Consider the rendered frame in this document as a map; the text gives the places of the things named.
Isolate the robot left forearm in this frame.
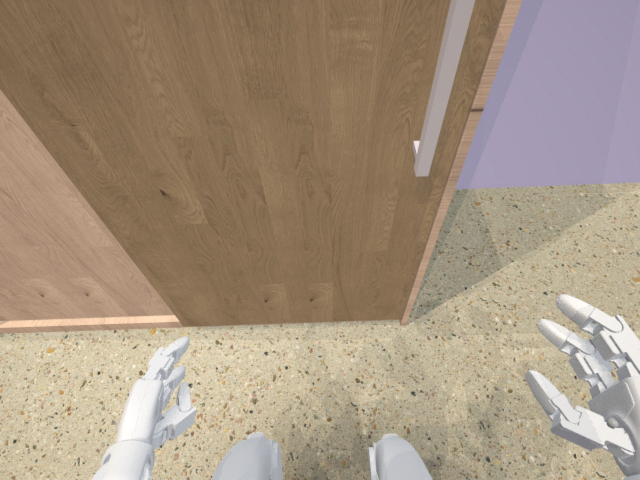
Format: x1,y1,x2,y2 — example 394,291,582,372
92,440,155,480

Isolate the handle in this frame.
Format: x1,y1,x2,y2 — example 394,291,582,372
412,0,475,177

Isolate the robot right hand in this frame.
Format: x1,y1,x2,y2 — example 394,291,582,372
525,294,640,477

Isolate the robot left hand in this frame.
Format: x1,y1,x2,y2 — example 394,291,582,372
116,336,196,450

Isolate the right robot thigh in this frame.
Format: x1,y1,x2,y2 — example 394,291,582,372
368,438,433,480

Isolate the wardrobe door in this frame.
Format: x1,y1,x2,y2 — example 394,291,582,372
0,90,174,321
0,0,504,327

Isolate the left robot thigh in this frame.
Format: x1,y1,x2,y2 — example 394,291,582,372
211,437,283,480

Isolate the robot thigh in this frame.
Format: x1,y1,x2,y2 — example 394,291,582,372
211,437,283,480
368,438,433,480

